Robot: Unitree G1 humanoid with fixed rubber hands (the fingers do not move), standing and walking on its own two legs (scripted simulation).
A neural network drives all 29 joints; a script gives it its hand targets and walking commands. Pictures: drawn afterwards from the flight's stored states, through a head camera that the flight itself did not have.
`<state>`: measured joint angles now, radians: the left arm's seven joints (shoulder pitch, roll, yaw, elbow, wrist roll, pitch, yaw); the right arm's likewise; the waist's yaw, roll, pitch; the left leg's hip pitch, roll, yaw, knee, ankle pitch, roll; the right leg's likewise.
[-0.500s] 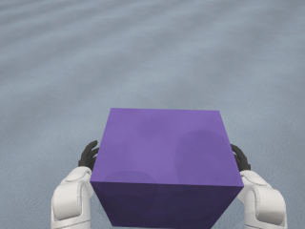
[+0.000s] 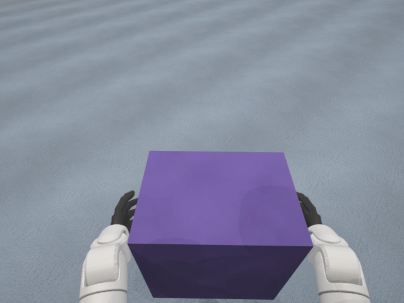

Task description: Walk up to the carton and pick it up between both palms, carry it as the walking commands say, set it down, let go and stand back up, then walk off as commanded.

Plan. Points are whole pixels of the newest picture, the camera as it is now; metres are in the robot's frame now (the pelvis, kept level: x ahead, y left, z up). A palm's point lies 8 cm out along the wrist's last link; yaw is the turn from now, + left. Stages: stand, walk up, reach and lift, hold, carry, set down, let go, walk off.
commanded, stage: hold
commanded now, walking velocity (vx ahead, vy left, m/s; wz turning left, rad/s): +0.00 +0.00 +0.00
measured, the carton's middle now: (214, 229) +0.30 +0.01 -0.01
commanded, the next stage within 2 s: set down in 0.12 s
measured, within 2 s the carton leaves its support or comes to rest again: neither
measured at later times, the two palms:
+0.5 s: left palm (118, 254) +0.24 +0.20 -0.01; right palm (297, 239) +0.28 -0.17 -0.01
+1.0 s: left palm (126, 261) +0.26 +0.22 -0.10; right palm (279, 249) +0.30 -0.15 -0.11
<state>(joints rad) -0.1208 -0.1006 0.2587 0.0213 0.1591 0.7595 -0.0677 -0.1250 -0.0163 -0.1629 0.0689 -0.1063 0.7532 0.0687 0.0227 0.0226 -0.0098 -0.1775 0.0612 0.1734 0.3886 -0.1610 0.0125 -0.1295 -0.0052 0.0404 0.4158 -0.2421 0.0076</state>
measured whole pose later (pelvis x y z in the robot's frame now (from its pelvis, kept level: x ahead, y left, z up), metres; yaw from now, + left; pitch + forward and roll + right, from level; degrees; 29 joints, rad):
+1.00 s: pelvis -0.04 -0.01 -0.03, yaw +1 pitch +13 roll +2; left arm -0.32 -0.07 0.43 0.29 0.23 0.25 -0.17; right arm -0.35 0.08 -0.30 0.35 -0.23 0.24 0.07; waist 0.05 -0.04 0.20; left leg -0.69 0.06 0.16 0.64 -0.18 0.01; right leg -0.67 -0.02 0.04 0.75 -0.31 0.00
